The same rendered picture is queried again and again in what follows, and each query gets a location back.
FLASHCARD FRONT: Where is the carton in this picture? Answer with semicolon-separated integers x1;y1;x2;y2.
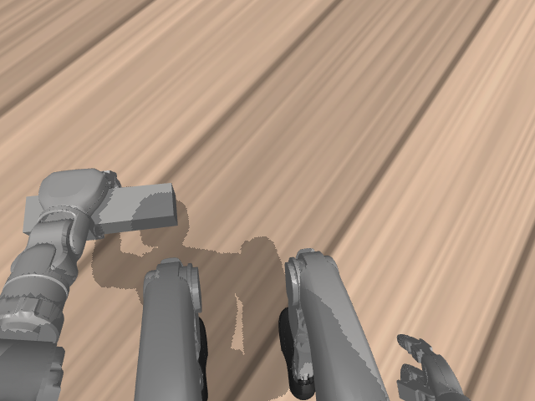
23;183;178;236

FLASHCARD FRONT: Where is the left robot arm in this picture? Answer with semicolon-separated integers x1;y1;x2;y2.
0;206;90;401

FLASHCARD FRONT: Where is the left robot hand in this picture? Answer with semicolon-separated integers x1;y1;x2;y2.
38;169;122;241

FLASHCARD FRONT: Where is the right robot foot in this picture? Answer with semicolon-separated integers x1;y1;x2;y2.
278;307;315;400

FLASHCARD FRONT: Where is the right robot hand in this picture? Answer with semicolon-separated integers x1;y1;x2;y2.
397;334;464;401

